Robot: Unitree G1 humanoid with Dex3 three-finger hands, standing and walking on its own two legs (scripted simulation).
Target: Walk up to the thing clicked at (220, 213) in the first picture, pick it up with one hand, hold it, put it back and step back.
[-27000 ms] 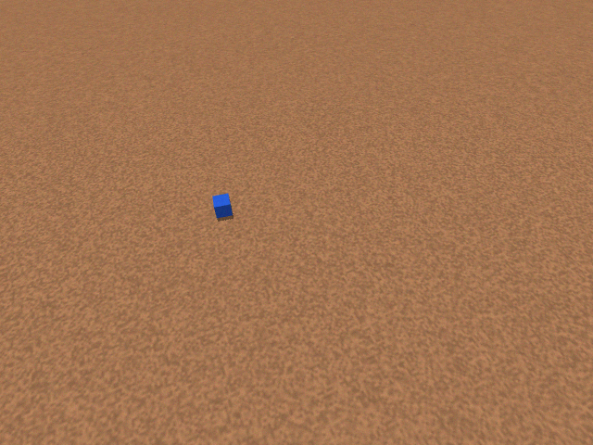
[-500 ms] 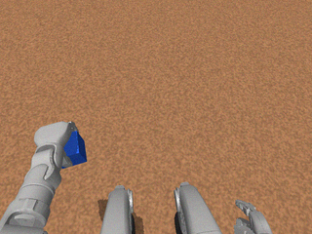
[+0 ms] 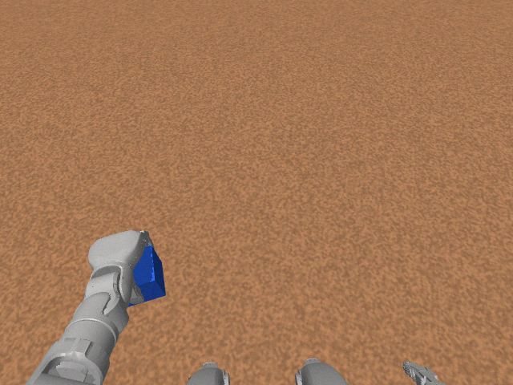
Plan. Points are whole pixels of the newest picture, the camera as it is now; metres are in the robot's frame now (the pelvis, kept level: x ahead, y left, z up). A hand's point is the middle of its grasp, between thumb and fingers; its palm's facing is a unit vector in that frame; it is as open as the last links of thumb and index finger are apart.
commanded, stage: lift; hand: left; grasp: from above
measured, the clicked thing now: (139, 276) +0.34 +0.22 -0.12
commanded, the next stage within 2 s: hold in 0.16 s
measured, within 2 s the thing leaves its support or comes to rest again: neither
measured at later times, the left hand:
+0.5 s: hand (118, 257) +0.34 +0.23 -0.02, palm faces -0.40 -0.11 -0.91, open 10.1 cm
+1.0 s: hand (117, 259) +0.32 +0.22 +0.01, palm faces -0.41 -0.10 -0.91, open 10.1 cm
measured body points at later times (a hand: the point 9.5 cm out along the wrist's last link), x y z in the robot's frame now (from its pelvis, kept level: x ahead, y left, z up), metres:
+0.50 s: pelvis +0.02 +0.01 +0.04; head +0.04 -0.01 +0.49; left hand +0.36 +0.23 +0.03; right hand +0.12 -0.26 -0.09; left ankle +0.04 +0.13 -0.68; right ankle +0.02 -0.14 -0.68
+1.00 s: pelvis +0.02 +0.00 +0.05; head +0.02 -0.02 +0.50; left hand +0.34 +0.22 +0.06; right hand +0.15 -0.26 -0.07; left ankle +0.04 +0.13 -0.68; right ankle +0.02 -0.14 -0.68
